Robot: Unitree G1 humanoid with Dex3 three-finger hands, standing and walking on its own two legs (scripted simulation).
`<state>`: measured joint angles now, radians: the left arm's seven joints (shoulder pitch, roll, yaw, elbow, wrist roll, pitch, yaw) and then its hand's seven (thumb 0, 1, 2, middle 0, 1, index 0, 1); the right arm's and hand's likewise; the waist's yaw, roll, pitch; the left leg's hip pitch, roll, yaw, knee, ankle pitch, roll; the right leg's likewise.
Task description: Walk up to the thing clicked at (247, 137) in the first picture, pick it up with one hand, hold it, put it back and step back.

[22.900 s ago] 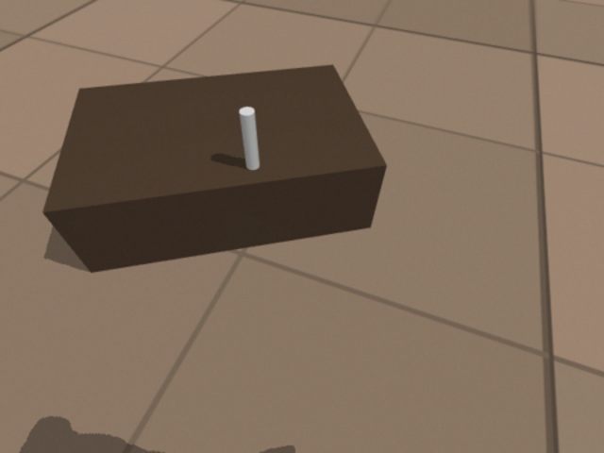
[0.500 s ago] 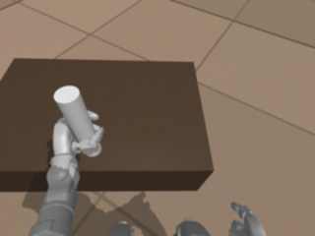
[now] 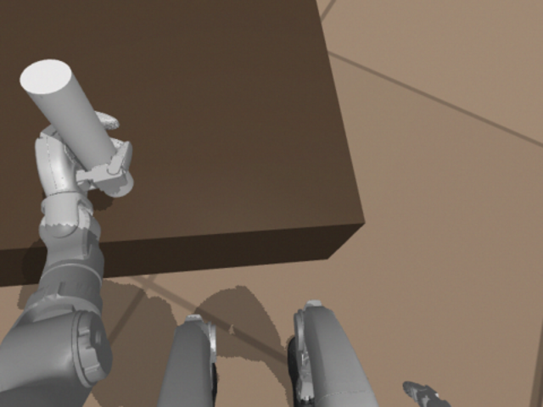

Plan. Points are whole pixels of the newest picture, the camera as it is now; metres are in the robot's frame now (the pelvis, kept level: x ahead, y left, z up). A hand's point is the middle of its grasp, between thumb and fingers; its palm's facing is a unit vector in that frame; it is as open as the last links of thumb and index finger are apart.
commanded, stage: crouch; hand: left
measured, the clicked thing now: (90, 142) +0.46 +0.21 +0.04
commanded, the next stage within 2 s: lower in 0.48 s
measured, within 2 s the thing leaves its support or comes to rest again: rests again in 1.92 s
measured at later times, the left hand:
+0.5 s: hand (118, 160) +0.48 +0.21 -0.04, palm faces +0.21 -0.98 -0.03, open 6.5 cm
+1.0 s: hand (130, 174) +0.49 +0.21 -0.11, palm faces +0.21 -0.98 -0.04, open 6.5 cm
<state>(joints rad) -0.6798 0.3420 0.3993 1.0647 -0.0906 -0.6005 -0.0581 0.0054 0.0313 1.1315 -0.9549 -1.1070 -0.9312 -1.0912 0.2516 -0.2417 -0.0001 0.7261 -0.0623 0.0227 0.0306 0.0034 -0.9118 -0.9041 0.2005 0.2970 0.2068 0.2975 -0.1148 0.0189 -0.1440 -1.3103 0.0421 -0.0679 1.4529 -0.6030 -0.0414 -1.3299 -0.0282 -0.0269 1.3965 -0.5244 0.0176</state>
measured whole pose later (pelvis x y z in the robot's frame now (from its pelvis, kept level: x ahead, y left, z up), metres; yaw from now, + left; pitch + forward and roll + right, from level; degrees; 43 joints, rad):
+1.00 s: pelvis -0.02 +0.01 -0.10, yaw -1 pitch +35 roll -4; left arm -0.83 0.43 0.46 1.10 -0.02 -0.59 -0.04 0.00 0.03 1.13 -0.95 -1.11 -0.93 -1.09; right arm 0.19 -0.26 0.03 0.69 -0.09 0.02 0.05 0.00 -0.93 -0.91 0.20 0.30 0.21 0.30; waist -0.16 0.01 -0.18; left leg -1.75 0.02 -0.10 1.83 -0.69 -0.04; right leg -1.76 -0.03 -0.03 1.76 -0.60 0.03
